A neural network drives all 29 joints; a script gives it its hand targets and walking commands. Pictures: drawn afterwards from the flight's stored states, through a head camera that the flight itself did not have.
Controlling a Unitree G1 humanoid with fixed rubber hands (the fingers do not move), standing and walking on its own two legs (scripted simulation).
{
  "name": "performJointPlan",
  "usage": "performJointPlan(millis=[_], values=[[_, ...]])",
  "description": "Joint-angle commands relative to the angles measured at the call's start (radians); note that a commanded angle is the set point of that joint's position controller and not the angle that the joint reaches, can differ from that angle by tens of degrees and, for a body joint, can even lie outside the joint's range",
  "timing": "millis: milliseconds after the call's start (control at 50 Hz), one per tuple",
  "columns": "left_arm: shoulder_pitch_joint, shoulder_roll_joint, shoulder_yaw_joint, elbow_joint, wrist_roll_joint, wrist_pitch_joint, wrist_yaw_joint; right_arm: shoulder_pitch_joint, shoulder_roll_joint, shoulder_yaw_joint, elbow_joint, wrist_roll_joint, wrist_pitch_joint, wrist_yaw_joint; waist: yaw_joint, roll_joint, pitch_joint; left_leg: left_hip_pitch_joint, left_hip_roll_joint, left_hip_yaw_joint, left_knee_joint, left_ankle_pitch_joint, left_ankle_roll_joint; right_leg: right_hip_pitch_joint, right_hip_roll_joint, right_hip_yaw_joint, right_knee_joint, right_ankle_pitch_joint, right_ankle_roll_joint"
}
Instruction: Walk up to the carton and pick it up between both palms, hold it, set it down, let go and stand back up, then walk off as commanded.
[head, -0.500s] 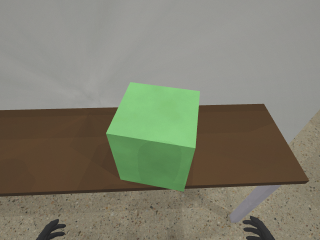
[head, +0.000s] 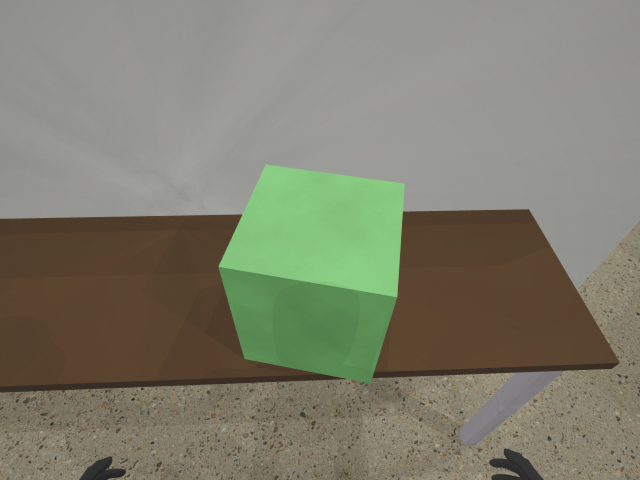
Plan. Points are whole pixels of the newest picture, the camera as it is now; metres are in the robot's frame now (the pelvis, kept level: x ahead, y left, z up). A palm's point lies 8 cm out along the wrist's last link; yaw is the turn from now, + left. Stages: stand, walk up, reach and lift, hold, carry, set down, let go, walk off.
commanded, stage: stand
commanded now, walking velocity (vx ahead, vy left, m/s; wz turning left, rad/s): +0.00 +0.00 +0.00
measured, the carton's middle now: (319, 276) +0.41 +0.00 -0.01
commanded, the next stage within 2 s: walk off in 0.24 s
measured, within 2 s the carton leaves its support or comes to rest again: neither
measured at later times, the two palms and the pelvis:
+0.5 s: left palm out of the picture +0.10 +0.30 -0.10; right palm out of the picture +0.09 -0.27 -0.10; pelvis -0.01 +0.01 +0.00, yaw +0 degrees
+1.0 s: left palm out of the picture -0.01 +0.26 -0.05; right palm out of the picture +0.01 -0.36 -0.15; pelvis -0.11 -0.06 +0.00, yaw +1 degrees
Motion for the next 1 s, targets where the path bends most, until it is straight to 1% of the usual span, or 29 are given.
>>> performJointPlan(millis=[0,220,260,320,400,420,440,480,500,520,540,560,580,600,620,660,680,700,720,740,760,780,800,820,840,880,900,920,980], values=[[-0.050,0.209,0.031,-0.033,0.079,-0.024,0.003,-0.054,-0.244,-0.050,0.032,-0.019,-0.003,-0.006,0.009,0.075,-0.054,-0.030,0.093,-0.084,-0.088,0.200,0.062,0.027,-0.117,0.106,-0.075,0.281,-0.029],[-0.066,0.203,0.029,0.000,0.076,-0.020,0.000,-0.055,-0.244,-0.051,0.047,-0.018,-0.004,-0.009,0.008,0.083,-0.048,-0.029,0.099,-0.095,-0.110,0.207,0.059,0.039,-0.115,0.099,-0.086,0.272,-0.028],[-0.065,0.208,0.030,0.010,0.077,-0.020,0.001,-0.055,-0.243,-0.052,0.047,-0.018,-0.005,-0.009,0.005,0.075,-0.063,-0.018,0.098,-0.092,-0.111,0.211,0.058,0.051,-0.116,0.099,-0.089,0.286,-0.028],[-0.063,0.203,0.030,0.017,0.075,-0.019,0.001,-0.065,-0.242,-0.052,0.046,-0.020,-0.006,-0.010,0.013,0.088,-0.068,-0.018,0.098,-0.090,-0.108,0.229,0.057,0.061,-0.117,0.095,-0.088,0.293,-0.028],[-0.065,0.207,0.029,0.027,0.075,-0.021,0.000,-0.052,-0.241,-0.051,0.053,-0.015,-0.004,-0.012,0.007,0.089,-0.073,-0.005,0.097,-0.086,-0.106,0.239,0.057,0.056,-0.120,0.099,-0.091,0.311,-0.027],[-0.026,0.253,0.065,-0.057,0.034,-0.003,-0.003,-0.012,-0.276,-0.103,0.037,-0.016,0.019,0.000,-0.016,0.025,0.017,-0.068,0.068,-0.082,0.054,0.427,0.101,-0.106,-0.115,0.088,0.064,0.501,-0.084],[-0.015,0.247,0.070,-0.075,0.031,0.003,0.002,0.002,-0.276,-0.102,0.023,-0.015,0.023,-0.001,-0.018,0.057,0.011,-0.070,0.076,-0.077,0.086,0.482,0.136,-0.140,-0.109,0.076,0.134,0.487,-0.104],[0.009,0.234,0.071,-0.102,0.033,0.013,0.004,0.021,-0.300,-0.115,-0.001,-0.017,0.034,0.002,-0.019,0.109,-0.031,-0.067,0.128,-0.113,0.086,0.558,0.197,-0.142,-0.051,0.041,0.252,0.372,-0.098],[0.024,0.220,0.069,-0.119,0.036,0.020,0.002,0.022,-0.311,-0.120,-0.025,-0.019,0.038,0.004,-0.021,0.142,-0.050,-0.067,0.172,-0.153,0.070,0.598,0.233,-0.154,-0.007,0.020,0.312,0.235,-0.087],[0.033,0.205,0.065,-0.133,0.042,0.030,-0.002,0.010,-0.330,-0.123,-0.042,-0.024,0.043,0.005,-0.024,0.218,-0.042,-0.094,0.248,-0.227,-0.003,0.619,0.278,-0.189,0.062,0.000,0.396,-0.147,-0.064],[0.036,0.198,0.065,-0.146,0.048,0.040,-0.004,0.007,-0.351,-0.130,-0.056,-0.028,0.047,0.004,-0.024,0.233,-0.024,-0.147,0.308,-0.287,-0.052,0.588,0.312,-0.207,0.081,0.033,0.476,-0.318,-0.053],[0.041,0.203,0.066,-0.160,0.051,0.047,-0.006,-0.001,-0.364,-0.134,-0.066,-0.030,0.049,0.001,-0.017,0.225,-0.010,-0.204,0.330,-0.309,-0.069,0.508,0.322,-0.201,0.073,0.065,0.526,-0.339,-0.051],[0.054,0.212,0.067,-0.161,0.051,0.050,-0.009,-0.032,-0.368,-0.134,-0.081,-0.027,0.052,-0.003,-0.003,0.226,0.010,-0.252,0.325,-0.281,-0.061,0.469,0.313,-0.181,0.052,0.064,0.528,-0.316,-0.050],[0.082,0.217,0.071,-0.155,0.049,0.049,-0.012,-0.066,-0.356,-0.130,-0.097,-0.025,0.055,-0.006,0.012,0.221,0.009,-0.245,0.290,-0.229,-0.015,0.482,0.296,-0.170,0.029,0.062,0.499,-0.275,-0.043],[0.119,0.218,0.073,-0.148,0.044,0.046,-0.013,-0.102,-0.344,-0.130,-0.110,-0.027,0.057,-0.007,0.033,0.228,-0.009,-0.213,0.246,-0.174,0.035,0.478,0.265,-0.158,0.016,0.055,0.432,-0.199,-0.035],[0.178,0.201,0.078,-0.137,0.047,0.042,-0.009,-0.151,-0.336,-0.125,-0.121,-0.024,0.068,-0.003,0.076,0.215,-0.043,-0.173,0.177,-0.111,0.159,0.414,0.200,-0.099,0.000,0.052,0.172,-0.041,-0.025],[0.201,0.211,0.086,-0.132,0.055,0.035,-0.004,-0.163,-0.320,-0.121,-0.115,-0.016,0.075,0.000,0.097,0.157,-0.049,-0.185,0.110,-0.071,0.284,0.318,0.148,-0.052,-0.034,0.084,0.013,0.113,-0.043],[0.188,0.272,0.103,-0.148,0.070,0.025,0.005,-0.133,-0.276,-0.109,-0.114,-0.007,0.082,0.000,0.084,-0.046,-0.025,-0.296,-0.027,-0.013,0.460,0.051,0.085,-0.011,-0.143,0.251,-0.068,0.397,-0.061],[0.165,0.333,0.116,-0.174,0.085,0.015,0.015,-0.103,-0.241,-0.100,-0.114,-0.001,0.092,-0.007,0.059,-0.183,-0.035,-0.361,-0.153,-0.081,0.640,-0.349,0.055,-0.048,-0.317,0.476,-0.090,0.571,-0.123],[0.096,0.332,0.116,-0.192,0.084,0.017,0.022,-0.028,-0.258,-0.107,-0.078,-0.012,0.098,-0.013,0.015,-0.096,-0.040,-0.296,-0.137,-0.188,0.754,-0.338,0.057,-0.140,-0.334,0.440,-0.086,0.463,-0.175],[0.060,0.346,0.121,-0.203,0.090,0.018,0.027,-0.013,-0.271,-0.107,-0.064,-0.018,0.107,-0.014,0.015,-0.102,0.005,-0.301,-0.147,-0.206,0.834,-0.344,0.064,-0.223,-0.351,0.464,-0.100,0.369,-0.206],[0.029,0.355,0.123,-0.210,0.089,0.018,0.033,-0.027,-0.283,-0.110,-0.054,-0.011,0.114,-0.015,0.014,-0.084,0.033,-0.317,-0.169,-0.248,0.895,-0.333,0.063,-0.266,-0.348,0.473,-0.125,0.284,-0.182],[-0.009,0.330,0.117,-0.219,0.087,0.018,0.035,-0.029,-0.301,-0.112,-0.039,-0.006,0.112,-0.016,0.000,-0.094,0.070,-0.328,-0.167,-0.250,0.924,-0.279,0.059,-0.294,-0.302,0.410,-0.129,0.221,-0.151],[-0.021,0.303,0.114,-0.224,0.084,0.017,0.037,-0.018,-0.315,-0.113,-0.028,-0.002,0.108,-0.015,-0.005,-0.085,0.071,-0.344,-0.176,-0.249,0.914,-0.229,0.054,-0.253,-0.249,0.359,-0.119,0.206,-0.116],[-0.004,0.294,0.115,-0.220,0.077,0.013,0.037,-0.023,-0.320,-0.112,-0.028,0.000,0.108,-0.014,-0.003,-0.074,0.066,-0.368,-0.184,-0.250,0.905,-0.199,0.048,-0.192,-0.228,0.337,-0.108,0.225,-0.096],[0.037,0.274,0.116,-0.214,0.070,0.009,0.035,-0.022,-0.327,-0.111,-0.027,-0.002,0.108,-0.013,0.014,-0.076,0.020,-0.414,-0.201,-0.240,0.889,-0.179,0.031,-0.048,-0.225,0.329,-0.095,0.247,-0.085],[0.066,0.265,0.118,-0.210,0.063,0.009,0.035,-0.014,-0.324,-0.111,-0.028,-0.009,0.108,-0.015,0.022,-0.069,-0.019,-0.425,-0.205,-0.234,0.878,-0.178,0.026,0.018,-0.228,0.332,-0.078,0.283,-0.091],[0.094,0.259,0.121,-0.207,0.058,0.010,0.035,-0.012,-0.321,-0.111,-0.030,-0.009,0.108,-0.017,0.032,-0.064,-0.056,-0.438,-0.209,-0.228,0.862,-0.181,0.021,0.088,-0.229,0.329,-0.061,0.322,-0.081],[0.137,0.251,0.124,-0.207,0.054,0.015,0.035,-0.009,-0.304,-0.104,-0.041,-0.009,0.104,-0.021,0.045,-0.059,-0.146,-0.439,-0.194,-0.215,0.786,-0.199,0.017,0.202,-0.235,0.322,-0.029,0.354,-0.086]])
